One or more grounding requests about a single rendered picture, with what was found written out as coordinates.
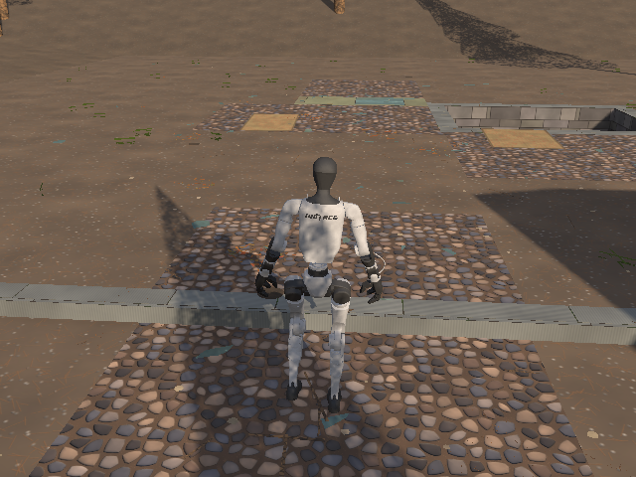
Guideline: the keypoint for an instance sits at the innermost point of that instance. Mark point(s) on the robot right hand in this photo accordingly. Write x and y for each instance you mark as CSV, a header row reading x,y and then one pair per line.
x,y
376,287

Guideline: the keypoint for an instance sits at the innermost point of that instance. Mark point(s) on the right robot forearm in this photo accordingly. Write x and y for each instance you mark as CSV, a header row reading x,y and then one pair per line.
x,y
370,265

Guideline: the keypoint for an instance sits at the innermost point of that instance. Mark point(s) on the robot left upper arm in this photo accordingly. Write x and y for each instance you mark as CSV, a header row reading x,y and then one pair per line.
x,y
290,208

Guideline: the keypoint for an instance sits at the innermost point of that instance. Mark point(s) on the humanoid robot torso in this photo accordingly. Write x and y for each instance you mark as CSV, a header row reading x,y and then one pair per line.
x,y
320,233

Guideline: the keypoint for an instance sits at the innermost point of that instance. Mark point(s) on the robot right upper arm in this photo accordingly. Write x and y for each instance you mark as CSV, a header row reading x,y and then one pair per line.
x,y
353,212

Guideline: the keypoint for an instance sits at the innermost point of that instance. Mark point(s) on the robot left hand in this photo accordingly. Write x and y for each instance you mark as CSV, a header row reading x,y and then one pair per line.
x,y
260,280

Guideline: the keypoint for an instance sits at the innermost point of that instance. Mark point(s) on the left robot shin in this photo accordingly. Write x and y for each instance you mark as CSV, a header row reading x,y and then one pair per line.
x,y
295,346

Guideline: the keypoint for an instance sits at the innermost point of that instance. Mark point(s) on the left robot forearm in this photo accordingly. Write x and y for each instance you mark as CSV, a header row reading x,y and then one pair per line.
x,y
269,261

